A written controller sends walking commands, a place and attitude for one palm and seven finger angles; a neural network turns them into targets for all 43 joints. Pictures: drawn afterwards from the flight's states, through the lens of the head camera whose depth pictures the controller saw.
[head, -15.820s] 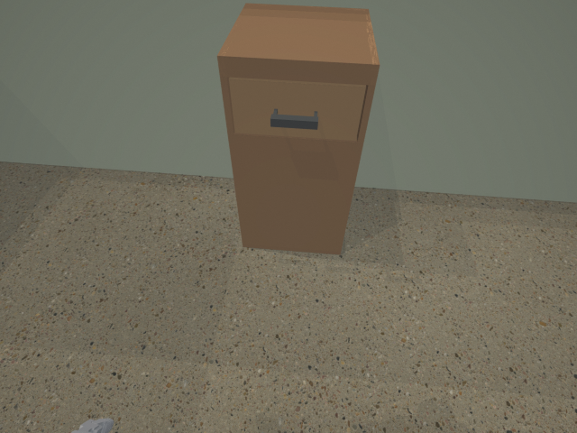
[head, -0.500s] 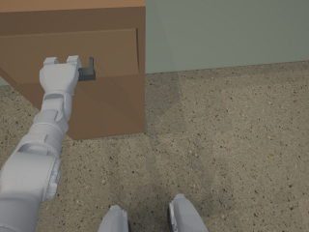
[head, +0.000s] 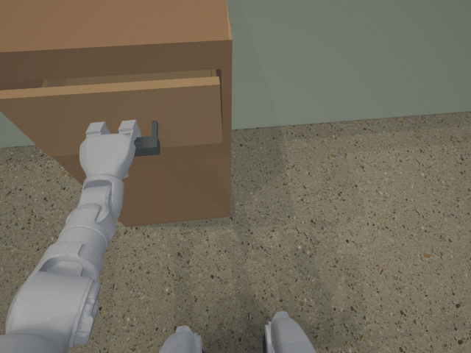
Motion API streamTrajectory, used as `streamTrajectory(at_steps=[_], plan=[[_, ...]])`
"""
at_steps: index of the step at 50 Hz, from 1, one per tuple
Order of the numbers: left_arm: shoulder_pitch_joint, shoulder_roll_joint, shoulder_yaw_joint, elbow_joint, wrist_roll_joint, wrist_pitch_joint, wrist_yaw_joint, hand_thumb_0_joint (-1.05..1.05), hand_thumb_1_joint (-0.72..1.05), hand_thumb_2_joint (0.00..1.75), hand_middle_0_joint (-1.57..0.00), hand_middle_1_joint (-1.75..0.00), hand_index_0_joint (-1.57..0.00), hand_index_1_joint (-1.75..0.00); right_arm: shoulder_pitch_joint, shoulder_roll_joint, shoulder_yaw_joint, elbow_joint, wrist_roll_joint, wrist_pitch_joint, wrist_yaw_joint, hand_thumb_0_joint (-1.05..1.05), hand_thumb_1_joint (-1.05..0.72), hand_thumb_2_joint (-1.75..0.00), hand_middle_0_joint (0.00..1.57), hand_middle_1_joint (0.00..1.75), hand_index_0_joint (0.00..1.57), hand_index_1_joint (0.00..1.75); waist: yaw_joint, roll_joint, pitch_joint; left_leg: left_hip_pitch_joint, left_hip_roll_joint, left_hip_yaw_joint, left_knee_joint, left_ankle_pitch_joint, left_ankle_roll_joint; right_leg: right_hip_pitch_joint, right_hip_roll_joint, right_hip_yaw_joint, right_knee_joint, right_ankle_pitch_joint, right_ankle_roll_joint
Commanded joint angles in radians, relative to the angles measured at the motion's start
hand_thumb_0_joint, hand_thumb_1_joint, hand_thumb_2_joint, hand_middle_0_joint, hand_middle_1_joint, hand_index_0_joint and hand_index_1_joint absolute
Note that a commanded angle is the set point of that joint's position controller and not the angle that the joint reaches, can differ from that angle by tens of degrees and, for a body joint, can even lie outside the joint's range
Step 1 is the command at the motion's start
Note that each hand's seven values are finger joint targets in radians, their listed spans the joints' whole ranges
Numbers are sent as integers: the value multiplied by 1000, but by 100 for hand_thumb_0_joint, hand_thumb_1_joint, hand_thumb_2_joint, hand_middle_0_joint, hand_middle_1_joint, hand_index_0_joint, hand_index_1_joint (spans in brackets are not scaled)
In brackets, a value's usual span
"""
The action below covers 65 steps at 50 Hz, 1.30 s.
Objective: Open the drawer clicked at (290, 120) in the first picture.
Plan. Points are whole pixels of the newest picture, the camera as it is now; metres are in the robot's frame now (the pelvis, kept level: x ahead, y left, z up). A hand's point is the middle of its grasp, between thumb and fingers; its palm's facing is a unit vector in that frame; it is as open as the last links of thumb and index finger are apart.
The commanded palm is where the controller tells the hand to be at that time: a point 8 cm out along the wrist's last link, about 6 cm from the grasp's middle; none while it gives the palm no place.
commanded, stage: pull the drawer open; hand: left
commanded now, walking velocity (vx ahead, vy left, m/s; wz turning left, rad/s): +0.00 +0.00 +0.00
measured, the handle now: (123, 138) +0.51 +0.20 -0.01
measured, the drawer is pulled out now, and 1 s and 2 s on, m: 0.03 0.15 0.27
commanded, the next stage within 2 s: none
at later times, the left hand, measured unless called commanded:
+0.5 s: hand (118, 194) +0.40 +0.20 -0.03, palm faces -0.02 -0.04 -1.00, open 6.0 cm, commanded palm +0.36 +0.20 +0.02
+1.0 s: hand (115, 228) +0.34 +0.19 -0.03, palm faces -0.01 -0.04 -1.00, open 5.9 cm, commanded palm +0.30 +0.20 +0.02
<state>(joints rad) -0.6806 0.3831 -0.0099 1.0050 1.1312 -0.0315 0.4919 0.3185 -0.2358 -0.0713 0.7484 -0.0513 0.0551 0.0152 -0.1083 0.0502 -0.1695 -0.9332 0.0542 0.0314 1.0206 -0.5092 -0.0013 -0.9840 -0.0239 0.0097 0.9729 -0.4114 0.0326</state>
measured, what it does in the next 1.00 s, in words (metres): stands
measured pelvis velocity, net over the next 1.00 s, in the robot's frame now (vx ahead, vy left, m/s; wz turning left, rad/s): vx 0.00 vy -0.01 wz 0.00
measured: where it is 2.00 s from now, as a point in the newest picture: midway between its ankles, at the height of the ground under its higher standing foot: outside the picture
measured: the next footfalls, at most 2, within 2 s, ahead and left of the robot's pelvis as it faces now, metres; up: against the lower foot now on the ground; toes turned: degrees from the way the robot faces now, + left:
none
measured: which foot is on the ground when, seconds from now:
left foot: down 0.00-1.00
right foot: down 0.00-1.00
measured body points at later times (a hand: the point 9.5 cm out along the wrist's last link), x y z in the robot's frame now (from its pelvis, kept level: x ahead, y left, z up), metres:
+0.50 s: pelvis +0.00 -0.01 +0.01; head +0.10 -0.01 +0.45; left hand +0.40 +0.20 +0.02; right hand +0.08 -0.27 -0.13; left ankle -0.03 +0.12 -0.67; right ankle +0.02 -0.14 -0.67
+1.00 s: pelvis +0.00 -0.01 +0.01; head +0.07 -0.02 +0.46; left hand +0.33 +0.19 +0.02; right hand +0.11 -0.26 -0.11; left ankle -0.03 +0.12 -0.67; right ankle +0.02 -0.14 -0.67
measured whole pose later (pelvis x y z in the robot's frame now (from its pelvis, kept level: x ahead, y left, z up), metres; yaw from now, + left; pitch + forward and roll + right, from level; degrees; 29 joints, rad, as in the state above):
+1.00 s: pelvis +0.00 -0.01 +0.01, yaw +0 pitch +17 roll +0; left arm -0.23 0.28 -0.11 0.65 1.14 0.02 0.56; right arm 0.21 -0.22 -0.07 0.70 -0.03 0.03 -0.01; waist -0.03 0.03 -0.16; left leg -0.75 0.05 0.04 0.94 -0.48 -0.01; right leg -0.82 -0.03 0.02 0.92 -0.40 0.02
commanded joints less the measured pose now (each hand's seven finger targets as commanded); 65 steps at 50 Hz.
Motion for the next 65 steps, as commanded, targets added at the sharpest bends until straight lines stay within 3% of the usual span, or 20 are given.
streamTrajectory(at_steps=[1, 4, 6, 10, 12, 14, 17, 20, 21, 24, 27, 29, 33, 35, 37, 39, 42, 50, 53, 65], plan=[[-243, 207, 56, -169, -2, 0, 54, 0, 90, 90, -40, -135, -40, -135, 111, -165, -63, -54, 1, -13, -14, 0, -90, -90, 20, 30, 20, 30, 26, -3, -456, 263, -57, 4, -102, 528, 25, 338, 57, -54, -72, 447, -65], [-238, 208, 62, -191, -2, 4, 62, 0, 90, 90, -40, -135, -40, -135, 94, -162, -62, -61, 0, -11, -17, 0, -90, -90, 20, 30, 20, 30, 34, -3, -449, 268, -59, 4, -107, 530, 25, 348, 57, -51, -75, 452, -67], [-221, 166, 33, -200, 4, 7, 69, 0, 90, 90, -40, -135, -40, -135, 85, -155, -65, -66, 3, -12, -16, 0, -90, -90, 20, 30, 20, 30, 28, 0, -443, 284, -58, 10, -107, 528, 25, 338, 57, -53, -81, 447, -65], [-126, 154, 39, -241, -1, 10, 72, 0, 90, 90, -40, -135, -40, -135, 65, -146, -65, -85, 4, -10, -18, 0, -90, -90, 20, 30, 20, 30, 54, -5, -466, 300, -62, 16, -111, 574, 24, 386, 54, -48, -83, 500, -64], [-121, 130, 20, -233, -2, 14, 75, 0, 90, 90, -40, -135, -40, -135, 48, -145, -63, -88, 7, -11, -20, 0, -90, -90, 20, 30, 20, 30, 45, -27, -414, 281, -64, 17, -121, 514, 24, 371, 56, -51, -96, 458, -63], [-135, 166, 45, -243, -2, 12, 78, 0, 90, 90, -40, -135, -40, -135, 39, -149, -60, -86, 8, -11, -25, 0, -90, -90, 20, 30, 20, 30, 50, -36, -407, 273, -66, 13, -129, 479, 25, 375, 56, -47, -98, 429, -66], [-133, 141, 21, -252, 9, 15, 90, 0, 90, 90, -40, -135, -40, -135, 27, -142, -59, -90, 7, -17, -27, 0, -90, -90, 20, 30, 20, 30, 49, -21, -392, 281, -68, 16, -136, 465, 23, 364, 54, -51, -104, 413, -67], [-65, 162, 46, -251, 9, 22, 92, 0, 90, 90, -40, -135, -40, -135, 16, -141, -56, -96, 9, -14, -29, 0, -90, -90, 20, 30, 20, 30, 71, -34, -405, 276, -73, 19, -139, 465, 23, 395, 54, -46, -103, 425, -67], [-84, 120, 8, -268, 5, 20, 92, 0, 90, 90, -40, -135, -40, -135, 8, -136, -55, -104, 10, -18, -30, 0, -90, -90, 20, 30, 20, 30, 60, -26, -390, 277, -73, 20, -143, 456, 22, 385, 54, -49, -108, 418, -67], [-43, 159, 50, -276, -2, 21, 94, 0, 90, 90, -40, -135, -40, -135, -2, -141, -54, -104, 9, -20, -32, 0, -90, -90, 20, 30, 20, 30, 80, -38, -399, 269, -76, 20, -147, 442, 23, 405, 54, -43, -109, 408, -69], [-13, 110, 13, -299, 5, 22, 98, 0, 90, 90, -40, -135, -40, -135, -8, -133, -57, -110, 11, -25, -32, 0, -90, -90, 20, 30, 20, 30, 74, -40, -388, 290, -72, 21, -152, 449, 22, 393, 56, -50, -115, 405, -68], [27, 142, 46, -333, -2, 24, 98, 0, 90, 90, -40, -135, -40, -135, -14, -138, -56, -115, 11, -24, -32, 0, -90, -90, 20, 30, 20, 30, 89, -37, -410, 297, -73, 18, -155, 469, 21, 420, 56, -46, -112, 426, -71], [92, 67, -10, -399, -7, 34, 103, 0, 90, 90, -40, -135, -40, -135, -30, -128, -57, -129, 16, -31, -30, 0, -90, -90, 20, 30, 20, 30, 79, -33, -387, 325, -68, 21, -163, 477, 19, 411, 58, -52, -125, 425, -71], [135, 100, 20, -401, -7, 42, 106, 0, 90, 90, -40, -135, -40, -135, -41, -132, -53, -130, 15, -32, -33, 0, -90, -90, 20, 30, 20, 30, 91, -55, -368, 311, -70, 20, -170, 454, 19, 420, 58, -49, -128, 409, -70], [124, 80, 1, -425, -8, 43, 110, 0, 90, 90, -40, -135, -40, -135, -47, -129, -53, -130, 15, -39, -37, 0, -90, -90, 20, 30, 20, 30, 82, -56, -352, 309, -72, 23, -175, 429, 20, 420, 56, -48, -136, 400, -69], [182, 125, 47, -437, -11, 49, 112, 0, 90, 90, -40, -135, -40, -135, -60, -135, -49, -134, 13, -40, -39, 0, -90, -90, 20, 30, 20, 30, 107, -55, -357, 304, -75, 21, -182, 430, 19, 443, 58, -44, -134, 402, -72], [220, 56, -13, -482, -8, 55, 118, 0, 90, 90, -40, -135, -40, -135, -77, -123, -48, -145, 16, -47, -37, 0, -90, -90, 20, 30, 20, 30, 99, -28, -340, 330, -73, 23, -187, 430, 16, 425, 59, -52, -140, 386, -74], [284, 56, -14, -559, -5, 72, 125, 0, 90, 90, -40, -135, -40, -135, -115, -122, -41, -163, 17, -61, -40, 0, -90, -90, 20, 30, 20, 30, 105, -38, -314, 345, -74, 18, -192, 415, 14, 417, 59, -55, -143, 365, -74], [318, 18, -44, -576, -4, 79, 123, 0, 90, 90, -40, -135, -40, -135, -128, -118, -41, -173, 17, -65, -39, 0, -90, -90, 20, 30, 20, 30, 101, -44, -295, 354, -74, 16, -194, 399, 14, 404, 60, -58, -149, 344, -75], [495, 35, -17, -674, -6, 82, 114, 0, 90, 90, -40, -135, -40, -135, -175, -110, -29, -205, 14, -75, -44, 0, -90, -90, 20, 30, 20, 30, 132, -55, -289, 351, -81, 22, -190, 393, 13, 442, 57, -47, -147, 371, -73]])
